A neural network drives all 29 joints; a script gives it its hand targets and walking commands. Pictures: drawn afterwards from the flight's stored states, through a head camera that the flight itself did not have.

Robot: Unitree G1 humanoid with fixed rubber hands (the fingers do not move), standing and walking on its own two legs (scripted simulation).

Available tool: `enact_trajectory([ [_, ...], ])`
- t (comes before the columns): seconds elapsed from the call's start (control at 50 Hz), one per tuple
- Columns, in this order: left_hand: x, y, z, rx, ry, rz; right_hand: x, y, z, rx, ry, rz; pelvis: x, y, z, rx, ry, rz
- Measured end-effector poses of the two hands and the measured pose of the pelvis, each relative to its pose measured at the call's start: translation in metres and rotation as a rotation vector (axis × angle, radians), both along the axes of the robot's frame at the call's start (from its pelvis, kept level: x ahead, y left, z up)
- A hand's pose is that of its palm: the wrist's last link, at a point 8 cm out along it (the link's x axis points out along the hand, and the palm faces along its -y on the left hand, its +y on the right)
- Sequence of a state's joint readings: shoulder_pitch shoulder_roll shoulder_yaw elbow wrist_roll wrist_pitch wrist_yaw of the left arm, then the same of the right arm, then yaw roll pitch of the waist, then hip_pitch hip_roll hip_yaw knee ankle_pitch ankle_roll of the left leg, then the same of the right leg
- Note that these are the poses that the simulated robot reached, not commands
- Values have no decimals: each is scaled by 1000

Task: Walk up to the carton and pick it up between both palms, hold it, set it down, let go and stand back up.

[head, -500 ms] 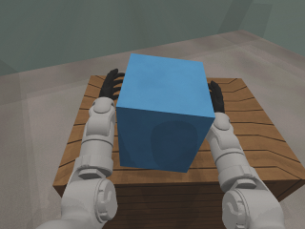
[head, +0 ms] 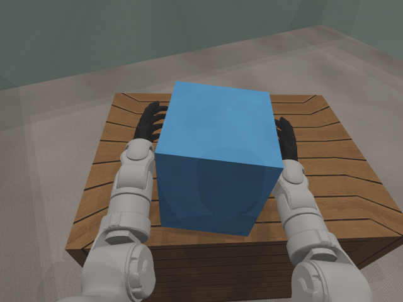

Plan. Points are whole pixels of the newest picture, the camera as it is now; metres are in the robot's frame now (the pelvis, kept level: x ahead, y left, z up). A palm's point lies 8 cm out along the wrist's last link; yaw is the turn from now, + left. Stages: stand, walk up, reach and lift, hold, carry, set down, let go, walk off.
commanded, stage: set down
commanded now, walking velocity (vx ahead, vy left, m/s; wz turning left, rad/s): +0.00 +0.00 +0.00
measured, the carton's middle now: (213, 161) +0.40 -0.02 +0.06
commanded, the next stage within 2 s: none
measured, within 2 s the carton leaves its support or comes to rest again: rests again in 0.92 s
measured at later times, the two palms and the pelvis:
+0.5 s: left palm (148, 148) +0.41 +0.12 +0.10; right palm (286, 167) +0.36 -0.17 +0.09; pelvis +0.00 +0.00 +0.00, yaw +0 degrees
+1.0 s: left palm (150, 157) +0.40 +0.12 +0.07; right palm (284, 175) +0.35 -0.17 +0.07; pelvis +0.00 +0.00 +0.00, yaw +0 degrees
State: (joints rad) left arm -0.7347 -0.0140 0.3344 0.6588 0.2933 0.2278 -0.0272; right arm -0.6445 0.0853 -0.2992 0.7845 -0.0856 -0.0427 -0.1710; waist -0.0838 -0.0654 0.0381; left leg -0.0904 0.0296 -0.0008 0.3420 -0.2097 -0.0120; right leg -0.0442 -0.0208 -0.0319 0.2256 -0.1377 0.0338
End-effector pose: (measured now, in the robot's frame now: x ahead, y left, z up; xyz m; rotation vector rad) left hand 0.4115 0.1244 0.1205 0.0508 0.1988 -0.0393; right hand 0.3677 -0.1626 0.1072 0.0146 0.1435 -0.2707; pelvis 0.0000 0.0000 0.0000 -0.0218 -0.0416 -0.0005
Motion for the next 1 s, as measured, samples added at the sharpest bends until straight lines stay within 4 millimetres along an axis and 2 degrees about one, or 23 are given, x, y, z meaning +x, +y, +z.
enact_trajectory([
  [0.26, -1, -2, -13, 1, 10, -5, -2, -1, -12, -4, 7, -6, 3, 0, 0, -1, 17, 1],
  [0.64, -9, -6, -27, -6, 28, -20, -15, -5, -24, -11, 20, -21, -4, 0, 1, 4, 28, -5],
  [1.0, -9, -7, -46, -1, 38, -24, -17, -6, -40, -18, 27, -23, -5, -2, 0, 7, 61, -8],
])
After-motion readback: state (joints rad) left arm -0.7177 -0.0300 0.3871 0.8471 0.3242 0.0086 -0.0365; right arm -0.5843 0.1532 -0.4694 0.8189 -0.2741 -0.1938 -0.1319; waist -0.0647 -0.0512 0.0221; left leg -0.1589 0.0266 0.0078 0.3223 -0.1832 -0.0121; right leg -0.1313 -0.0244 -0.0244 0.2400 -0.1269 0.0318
